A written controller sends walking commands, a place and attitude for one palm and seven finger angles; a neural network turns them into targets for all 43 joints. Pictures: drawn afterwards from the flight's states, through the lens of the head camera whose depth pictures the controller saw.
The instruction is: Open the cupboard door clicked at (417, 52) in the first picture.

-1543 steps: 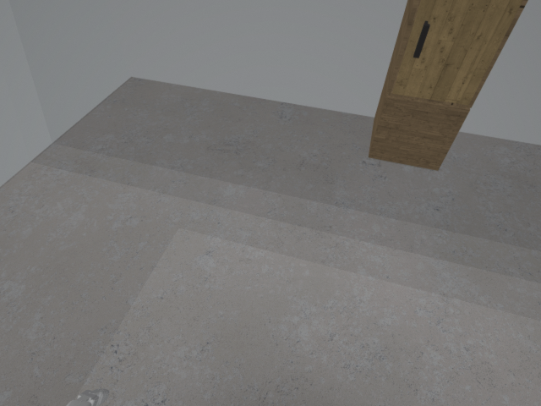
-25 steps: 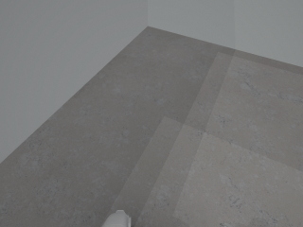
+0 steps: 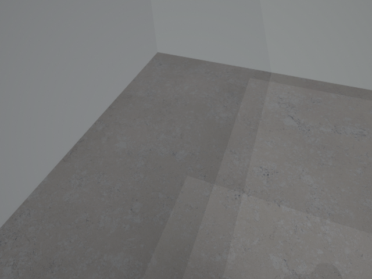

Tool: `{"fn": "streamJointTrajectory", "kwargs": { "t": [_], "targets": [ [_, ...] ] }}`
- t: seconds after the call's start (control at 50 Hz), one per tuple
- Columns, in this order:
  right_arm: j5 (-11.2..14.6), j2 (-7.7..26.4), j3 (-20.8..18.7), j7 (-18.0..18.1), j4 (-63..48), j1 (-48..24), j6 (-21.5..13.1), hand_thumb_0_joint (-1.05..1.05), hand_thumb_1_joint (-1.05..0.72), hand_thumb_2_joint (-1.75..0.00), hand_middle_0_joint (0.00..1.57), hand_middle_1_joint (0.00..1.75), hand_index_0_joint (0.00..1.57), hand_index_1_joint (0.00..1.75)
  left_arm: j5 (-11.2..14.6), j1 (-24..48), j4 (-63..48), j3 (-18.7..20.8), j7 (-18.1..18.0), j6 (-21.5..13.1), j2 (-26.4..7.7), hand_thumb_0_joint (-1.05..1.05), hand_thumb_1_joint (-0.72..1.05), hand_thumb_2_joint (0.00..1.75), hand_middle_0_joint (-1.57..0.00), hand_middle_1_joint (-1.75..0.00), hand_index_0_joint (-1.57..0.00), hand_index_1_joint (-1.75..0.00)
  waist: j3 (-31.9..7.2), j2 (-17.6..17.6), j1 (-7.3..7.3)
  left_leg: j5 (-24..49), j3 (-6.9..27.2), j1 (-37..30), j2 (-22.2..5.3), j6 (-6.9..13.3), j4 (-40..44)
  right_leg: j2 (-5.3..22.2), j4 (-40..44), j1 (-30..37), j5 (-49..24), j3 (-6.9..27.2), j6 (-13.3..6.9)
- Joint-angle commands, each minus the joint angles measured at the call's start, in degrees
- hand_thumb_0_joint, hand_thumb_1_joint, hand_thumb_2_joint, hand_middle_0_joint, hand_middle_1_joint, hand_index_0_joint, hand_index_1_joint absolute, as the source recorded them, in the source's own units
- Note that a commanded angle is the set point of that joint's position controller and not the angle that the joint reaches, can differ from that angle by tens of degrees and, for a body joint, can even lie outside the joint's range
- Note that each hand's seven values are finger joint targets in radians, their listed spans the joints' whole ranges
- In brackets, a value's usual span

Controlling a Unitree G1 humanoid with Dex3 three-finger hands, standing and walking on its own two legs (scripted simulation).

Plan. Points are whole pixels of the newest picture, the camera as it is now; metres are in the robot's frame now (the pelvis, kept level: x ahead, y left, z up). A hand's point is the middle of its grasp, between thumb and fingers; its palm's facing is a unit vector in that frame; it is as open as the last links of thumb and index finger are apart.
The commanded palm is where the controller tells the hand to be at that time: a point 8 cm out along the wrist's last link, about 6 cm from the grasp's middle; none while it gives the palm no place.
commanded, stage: walk to a spot facing it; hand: left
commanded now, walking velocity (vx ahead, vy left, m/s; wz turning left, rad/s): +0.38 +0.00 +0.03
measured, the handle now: out of the picture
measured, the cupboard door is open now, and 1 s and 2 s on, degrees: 52 52 52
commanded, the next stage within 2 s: turn to face it in 0.22 s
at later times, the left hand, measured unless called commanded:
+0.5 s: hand (124, 241) +0.24 +0.19 -0.16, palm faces +0.12 -0.97 -0.20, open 7.3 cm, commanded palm none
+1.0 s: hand (121, 217) +0.31 +0.21 -0.17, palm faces +0.39 -0.88 -0.26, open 7.4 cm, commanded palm none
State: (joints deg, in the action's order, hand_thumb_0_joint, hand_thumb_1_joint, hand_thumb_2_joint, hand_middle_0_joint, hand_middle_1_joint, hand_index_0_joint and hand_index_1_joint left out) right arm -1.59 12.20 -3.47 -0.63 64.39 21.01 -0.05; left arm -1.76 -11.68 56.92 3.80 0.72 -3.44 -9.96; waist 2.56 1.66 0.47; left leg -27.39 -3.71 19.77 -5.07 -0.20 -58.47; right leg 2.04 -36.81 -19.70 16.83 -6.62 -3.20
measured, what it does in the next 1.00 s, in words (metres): walks ahead, turning left: left foot, then right foot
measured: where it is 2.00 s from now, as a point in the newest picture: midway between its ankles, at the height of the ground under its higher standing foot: (209, 244)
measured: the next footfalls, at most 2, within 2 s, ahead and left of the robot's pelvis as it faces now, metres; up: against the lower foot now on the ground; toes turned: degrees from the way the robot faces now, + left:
left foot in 0.30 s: +0.29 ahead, +0.13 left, +0.00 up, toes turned +9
right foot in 0.58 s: +0.32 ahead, -0.12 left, +0.00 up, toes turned +2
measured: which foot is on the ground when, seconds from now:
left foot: up 0.00-0.28, down 0.30-0.58, up 0.60-0.86, down 0.88-1.00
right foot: down 0.00-0.30, up 0.32-0.56, down 0.58-0.88, up 0.90-1.00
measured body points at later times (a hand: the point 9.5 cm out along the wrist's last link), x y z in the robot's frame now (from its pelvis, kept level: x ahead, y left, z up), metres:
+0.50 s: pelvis +0.21 +0.01 +0.01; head +0.25 +0.01 +0.46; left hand +0.23 +0.24 -0.15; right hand +0.28 -0.23 -0.14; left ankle +0.25 +0.12 -0.72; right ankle +0.22 -0.12 -0.69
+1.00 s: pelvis +0.32 -0.01 +0.00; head +0.36 +0.02 +0.44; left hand +0.29 +0.26 -0.15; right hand +0.53 -0.21 -0.13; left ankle +0.31 +0.12 -0.72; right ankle +0.33 -0.15 -0.67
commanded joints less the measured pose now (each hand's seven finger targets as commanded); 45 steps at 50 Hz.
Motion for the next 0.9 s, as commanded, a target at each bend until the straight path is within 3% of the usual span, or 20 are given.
{"fn": "streamJointTrajectory", "kwargs": {
  "t": [0.0, 0.06, 0.16, 0.22, 0.24, 0.28, 0.34, 0.4, 0.5, 0.52, 0.56, 0.58, 0.62, 0.66, 0.74, 0.8, 0.82, 0.84, 0.86, 0.88],
  "targets": [
    [-0.01, 1.13, 0.00, -0.13, -7.33, -6.82, -2.84, 0.00, -0.90, -0.90, 0.20, 0.30, 0.20, 0.30, 0.29, -8.72, 1.13, 1.02, -1.13, -0.73, -6.56, 0.00, 0.90, 0.90, -0.20, -0.30, -0.20, -0.30, -0.46, -8.09, -1.83, 6.77, 2.09, 15.88, -4.53, -1.00, -1.26, 17.12, 26.31, 11.03, 1.05, 18.40, -8.46],
    [0.22, -1.39, 0.26, -0.85, -7.21, -6.43, -2.26, 0.00, -0.90, -0.90, 0.20, 0.30, 0.20, 0.30, 0.40, -8.43, 2.41, 0.83, -0.78, -1.45, -6.67, 0.00, 0.90, 0.90, -0.20, -0.30, -0.20, -0.30, 1.61, -6.93, -0.68, 11.64, -1.32, 11.39, -2.81, -1.47, 10.62, 14.09, 26.67, 9.52, -7.49, 10.73, -7.54],
    [0.48, -1.08, 0.41, -1.14, -9.01, -10.63, -3.15, 0.00, -0.90, -0.90, 0.20, 0.30, 0.20, 0.30, 0.78, -10.83, 5.04, 0.70, -0.78, -1.70, -7.52, 0.00, 0.90, 0.90, -0.20, -0.30, -0.20, -0.30, 1.10, -7.87, -1.62, 16.40, -3.63, 8.73, 0.00, -0.43, 22.21, 13.02, 22.82, 16.75, -17.69, 7.49, -5.70],
    [0.26, 1.25, -0.02, -0.39, -7.02, -5.08, -3.64, 0.00, -0.90, -0.90, 0.20, 0.30, 0.20, 0.30, 0.90, -10.03, 5.42, 0.61, -1.18, -1.37, -6.53, 0.00, 0.90, 0.90, -0.20, -0.30, -0.20, -0.30, -0.45, -4.84, 1.96, 19.96, -4.48, -4.46, 1.90, 1.04, 29.32, 10.65, 12.73, 13.81, -26.04, 3.60, -3.22],
    [-0.05, 3.90, -0.66, 0.14, -4.96, 1.88, -3.87, 0.00, -0.90, -0.90, 0.20, 0.30, 0.20, 0.30, 1.12, -9.90, 4.86, 0.37, -1.15, -1.16, -5.70, 0.00, 0.90, 0.90, -0.20, -0.30, -0.20, -0.30, -3.62, 0.05, 5.05, 22.23, -1.26, -16.49, -0.08, 3.08, 30.30, 8.31, 2.70, 6.79, -24.91, 1.07, -1.32],
    [-0.62, 12.13, -2.39, 1.54, -2.61, 14.09, -3.35, 0.00, -0.90, -0.90, 0.20, 0.30, 0.20, 0.30, 1.15, -9.75, 1.37, -0.52, -0.81, -1.27, -2.57, 0.00, 0.90, 0.90, -0.20, -0.30, -0.20, -0.30, -11.67, 14.41, 7.88, 26.25, 30.02, -31.37, -22.26, 14.85, 39.26, -2.53, -28.92, -13.15, 16.88, 0.03, 1.94],
    [-0.07, 6.03, -0.84, 2.01, -5.79, 1.57, -3.25, 0.00, -0.90, -0.90, 0.20, 0.30, 0.20, 0.30, 0.41, -2.94, 0.20, -0.31, -0.87, -0.43, -2.62, 0.00, 0.90, 0.90, -0.20, -0.30, -0.20, -0.30, -1.02, 8.69, 2.98, 19.97, 22.40, -9.70, -17.69, 12.77, 43.69, 4.03, -34.64, -16.44, 9.79, 6.90, 2.71],
    [-0.12, 5.11, 0.04, 2.14, -7.71, -5.18, -3.48, 0.00, -0.90, -0.90, 0.20, 0.30, 0.20, 0.30, 0.27, -6.79, 1.28, -0.72, -0.41, 1.53, -0.07, 0.00, 0.90, 0.90, -0.20, -0.30, -0.20, -0.30, -2.36, 5.69, -1.06, 24.79, 10.97, -0.21, -10.47, 9.31, 42.75, 3.42, -17.18, -3.49, 7.00, 3.97, 4.30],
    [0.20, 7.62, -1.18, 1.77, -10.41, -10.59, -1.02, 0.00, -0.90, -0.90, 0.20, 0.30, 0.20, 0.30, 0.38, -10.05, 0.46, 0.52, -0.71, 2.28, -2.69, 0.00, 0.90, 0.90, -0.20, -0.30, -0.20, -0.30, -3.44, 3.02, -3.65, 11.51, 10.72, 7.93, -5.75, 6.52, 36.71, -0.18, 2.27, 11.08, -2.96, 0.21, 5.63],
    [0.49, 6.52, -1.14, 1.48, -11.15, -11.65, -0.62, 0.00, -0.90, -0.90, 0.20, 0.30, 0.20, 0.30, 0.17, -11.03, -0.05, 1.14, -1.00, 2.00, -5.36, 0.00, 0.90, 0.90, -0.20, -0.30, -0.20, -0.30, -2.84, -1.42, -4.53, 7.78, 8.31, 11.41, -2.12, 3.96, 32.21, 2.87, 8.97, 14.17, -1.47, 4.16, 5.16],
    [0.57, 2.97, -0.82, 0.54, -13.85, -12.50, -0.04, 0.00, -0.90, -0.90, 0.20, 0.30, 0.20, 0.30, -0.19, -12.17, -1.88, 2.68, -1.59, 2.10, -14.51, 0.00, 0.90, 0.90, -0.20, -0.30, -0.20, -0.30, -4.60, -19.10, -6.26, -7.01, -0.69, 16.27, 6.68, -1.23, 6.84, 25.38, 23.64, 14.91, -1.74, 27.00, -4.74],
    [0.57, 4.00, -1.26, 0.50, -13.76, -13.61, 0.27, 0.00, -0.90, -0.90, 0.20, 0.30, 0.20, 0.30, -0.04, -10.50, -2.70, 2.53, -1.92, 1.80, -13.93, 0.00, 0.90, 0.90, -0.20, -0.30, -0.20, -0.30, -3.98, -17.22, -5.80, -7.18, 2.65, 16.86, 4.23, -1.19, -3.38, 26.27, 22.84, 13.05, -6.00, 27.20, -7.37],
    [0.68, 3.42, -1.23, 0.21, -12.69, -12.74, 0.79, 0.00, -0.90, -0.90, 0.20, 0.30, 0.20, 0.30, 0.06, -5.11, -4.19, 1.95, -2.62, 2.03, -10.43, 0.00, 0.90, 0.90, -0.20, -0.30, -0.20, -0.30, -2.98, -13.55, -2.75, -2.51, 3.50, 17.84, 1.13, -1.86, -8.63, 22.49, 18.61, 13.66, -18.56, 16.66, -6.44],
    [0.79, 1.69, -0.40, -0.29, -12.86, -13.50, 0.76, 0.00, -0.90, -0.90, 0.20, 0.30, 0.20, 0.30, -0.09, -4.56, -4.41, 1.58, -2.53, 1.64, -9.56, 0.00, 0.90, 0.90, -0.20, -0.30, -0.20, -0.30, -3.33, -12.54, -2.45, -1.86, 0.80, 15.66, 1.41, -2.68, 0.28, 18.81, 13.95, 17.15, -35.87, 6.92, -4.40],
    [1.02, 0.77, 0.41, -0.87, -14.05, -15.20, 0.82, 0.00, -0.90, -0.90, 0.20, 0.30, 0.20, 0.30, -0.06, -5.73, -4.16, 2.04, -2.36, 1.80, -12.23, 0.00, 0.90, 0.90, -0.20, -0.30, -0.20, -0.30, -3.81, -12.02, -3.03, 3.66, -4.54, 8.94, 4.21, -2.43, 15.39, 17.30, 9.53, 19.35, -46.20, 1.11, -2.20],
    [0.60, 4.15, -0.01, -0.67, -14.17, -10.91, 0.66, 0.00, -0.90, -0.90, 0.20, 0.30, 0.20, 0.30, 0.63, -3.66, -5.45, 2.33, -2.15, 1.93, -13.36, 0.00, 0.90, 0.90, -0.20, -0.30, -0.20, -0.30, -7.21, -12.26, 0.21, 14.95, -5.66, -2.30, 5.57, -1.20, 27.65, 15.77, 1.13, 16.69, -45.38, -2.88, 1.03],
    [0.24, 7.02, -0.91, -0.66, -13.41, -6.81, 0.45, 0.00, -0.90, -0.90, 0.20, 0.30, 0.20, 0.30, 0.88, -2.64, -6.34, 2.16, -2.01, 2.09, -12.60, 0.00, 0.90, 0.90, -0.20, -0.30, -0.20, -0.30, -10.10, -7.17, 2.51, 26.23, -2.75, -12.43, 2.58, 0.01, 32.46, 14.91, -7.31, 10.42, -36.66, -3.71, 3.14],
    [-0.42, 14.25, -2.66, -0.32, -13.23, -2.26, -0.02, 0.00, -0.90, -0.90, 0.20, 0.30, 0.20, 0.30, 1.52, -1.93, -8.67, 1.63, -1.62, 2.49, -9.03, 0.00, 0.90, 0.90, -0.20, -0.30, -0.20, -0.30, -13.01, 11.10, 5.09, 50.53, 18.20, -23.90, -13.02, 8.27, 33.22, 6.97, -20.54, -6.78, -0.50, -4.62, 7.33],
    [0.17, 17.60, -3.25, 0.17, -12.51, 0.85, 0.58, 0.00, -0.90, -0.90, 0.20, 0.30, 0.20, 0.30, 1.14, 1.12, -11.10, 0.88, -1.90, 3.02, -8.44, 0.00, 0.90, 0.90, -0.20, -0.30, -0.20, -0.30, -13.69, 14.05, 6.11, 60.42, 27.80, -23.59, -21.94, 15.77, 34.51, 3.48, -29.40, -13.26, 23.71, 2.09, 7.75],
    [0.20, 18.15, -3.29, 0.66, -13.22, -0.17, 0.56, 0.00, -0.90, -0.90, 0.20, 0.30, 0.20, 0.30, 0.68, 2.90, -12.62, 1.01, -2.15, 3.63, -8.85, 0.00, 0.90, 0.90, -0.20, -0.30, -0.20, -0.30, -10.52, 5.88, 5.64, 50.04, 26.61, -19.07, -21.75, 16.20, 34.57, 3.76, -32.17, -15.84, 21.20, 5.68, 7.56]
  ]
}}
